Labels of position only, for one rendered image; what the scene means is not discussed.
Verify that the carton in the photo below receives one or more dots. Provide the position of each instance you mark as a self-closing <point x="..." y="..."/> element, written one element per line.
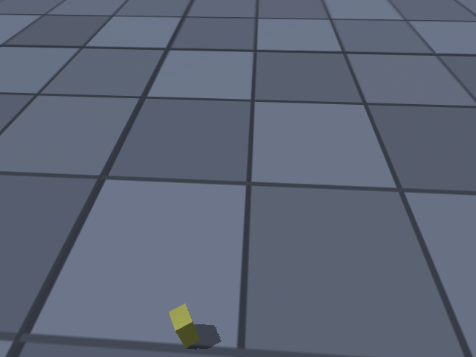
<point x="184" y="326"/>

